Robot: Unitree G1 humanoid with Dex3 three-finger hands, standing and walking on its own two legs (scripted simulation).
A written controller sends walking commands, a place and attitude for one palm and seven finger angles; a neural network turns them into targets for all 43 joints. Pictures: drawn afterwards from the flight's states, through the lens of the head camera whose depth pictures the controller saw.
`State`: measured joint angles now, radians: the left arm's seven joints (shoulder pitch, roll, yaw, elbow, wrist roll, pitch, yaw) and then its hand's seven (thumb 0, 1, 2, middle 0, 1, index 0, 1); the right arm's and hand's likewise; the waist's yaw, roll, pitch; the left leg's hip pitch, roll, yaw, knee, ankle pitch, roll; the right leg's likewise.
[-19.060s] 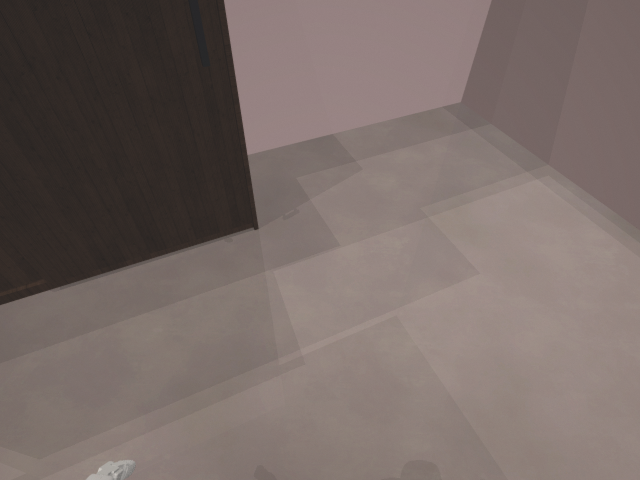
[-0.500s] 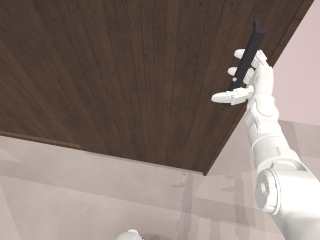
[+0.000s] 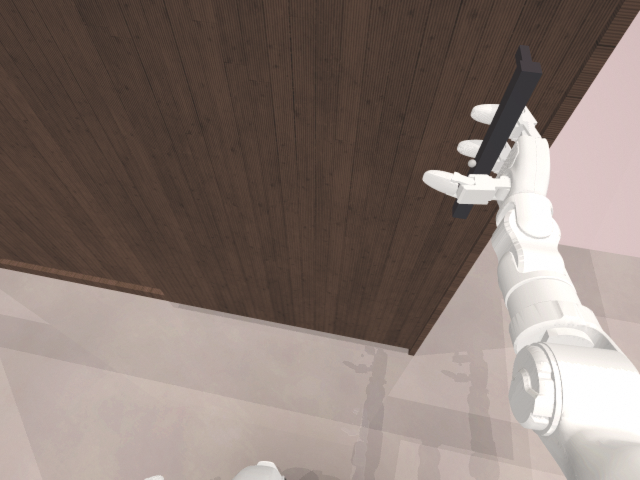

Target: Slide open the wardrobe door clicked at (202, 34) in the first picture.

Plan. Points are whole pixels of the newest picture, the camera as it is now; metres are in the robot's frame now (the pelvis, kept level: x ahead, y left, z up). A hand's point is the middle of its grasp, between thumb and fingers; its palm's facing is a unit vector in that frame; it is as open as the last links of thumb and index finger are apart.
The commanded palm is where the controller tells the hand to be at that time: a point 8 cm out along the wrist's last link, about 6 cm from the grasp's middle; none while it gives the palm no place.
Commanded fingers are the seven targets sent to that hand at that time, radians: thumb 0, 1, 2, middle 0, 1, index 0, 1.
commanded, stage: grip the handle and tug to test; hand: right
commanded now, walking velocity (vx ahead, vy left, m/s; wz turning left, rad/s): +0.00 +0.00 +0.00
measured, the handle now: (487, 144) +0.53 -0.13 +0.13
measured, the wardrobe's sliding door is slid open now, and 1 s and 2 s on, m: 0.00 0.00 0.00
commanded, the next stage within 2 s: tug the door sideways, standing still in 1.12 s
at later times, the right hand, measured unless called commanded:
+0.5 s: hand (466, 163) +0.49 -0.11 +0.13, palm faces +0.04 +1.00 +0.00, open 5.0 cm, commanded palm +0.46 -0.16 +0.13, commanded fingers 0.00 -0.90 -0.90 0.45 1.40 0.45 1.40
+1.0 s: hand (467, 165) +0.48 -0.11 +0.13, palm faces +0.05 +1.00 +0.01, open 5.3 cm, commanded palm +0.43 -0.15 +0.13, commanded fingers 0.00 -0.90 -0.90 0.45 1.40 0.45 1.40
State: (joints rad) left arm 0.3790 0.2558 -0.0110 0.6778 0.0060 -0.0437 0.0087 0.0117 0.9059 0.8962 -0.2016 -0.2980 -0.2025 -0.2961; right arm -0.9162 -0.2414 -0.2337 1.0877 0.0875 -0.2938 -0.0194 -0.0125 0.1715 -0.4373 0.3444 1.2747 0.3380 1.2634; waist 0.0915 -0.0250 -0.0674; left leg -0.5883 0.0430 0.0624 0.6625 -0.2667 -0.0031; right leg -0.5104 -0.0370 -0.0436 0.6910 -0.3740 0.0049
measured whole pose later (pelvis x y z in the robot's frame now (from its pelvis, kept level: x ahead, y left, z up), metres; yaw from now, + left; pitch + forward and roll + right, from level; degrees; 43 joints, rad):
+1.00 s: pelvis +0.02 +0.00 +0.01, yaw +2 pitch +10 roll +0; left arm 0.39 0.25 0.01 0.65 0.00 -0.03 0.00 0.01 0.91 0.90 -0.20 -0.30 -0.20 -0.30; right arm -0.70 -0.19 -0.23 0.79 0.11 -0.19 -0.04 0.02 -0.80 -0.80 0.38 1.40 0.39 1.40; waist 0.08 -0.04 -0.09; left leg -0.52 0.02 0.03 0.61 -0.27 -0.01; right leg -0.42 -0.05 -0.08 0.63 -0.38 0.01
